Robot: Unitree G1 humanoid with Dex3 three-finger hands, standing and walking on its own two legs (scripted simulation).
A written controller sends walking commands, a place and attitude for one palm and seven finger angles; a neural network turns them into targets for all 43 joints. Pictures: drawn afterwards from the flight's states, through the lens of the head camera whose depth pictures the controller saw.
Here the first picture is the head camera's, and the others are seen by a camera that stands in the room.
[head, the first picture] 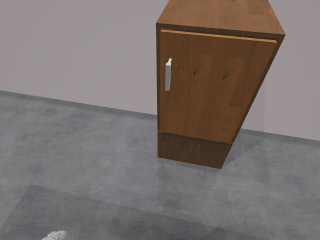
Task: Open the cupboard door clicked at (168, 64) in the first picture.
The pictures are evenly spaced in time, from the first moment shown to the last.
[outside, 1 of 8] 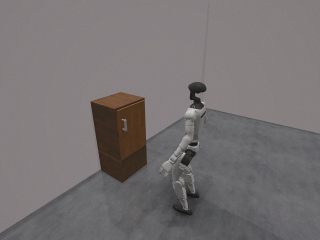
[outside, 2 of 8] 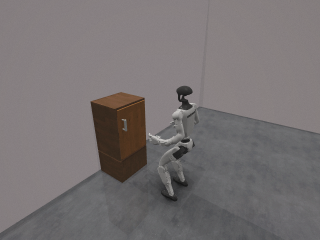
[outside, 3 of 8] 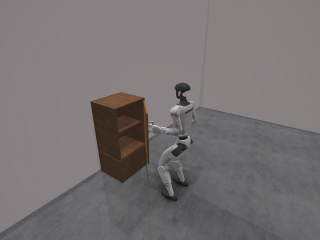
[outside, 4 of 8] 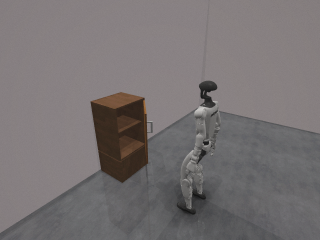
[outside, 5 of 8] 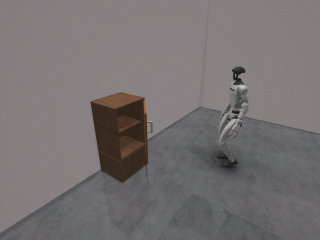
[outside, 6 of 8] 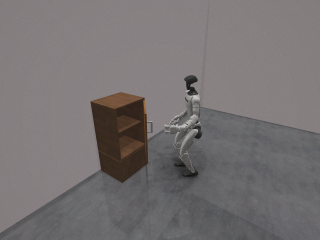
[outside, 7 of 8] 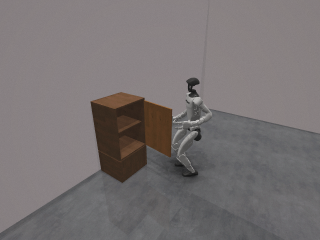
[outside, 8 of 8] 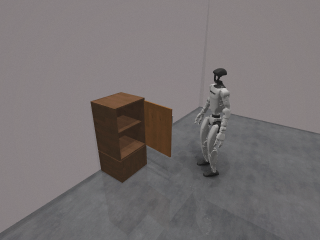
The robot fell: no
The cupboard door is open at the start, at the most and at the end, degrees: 0 84 84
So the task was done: yes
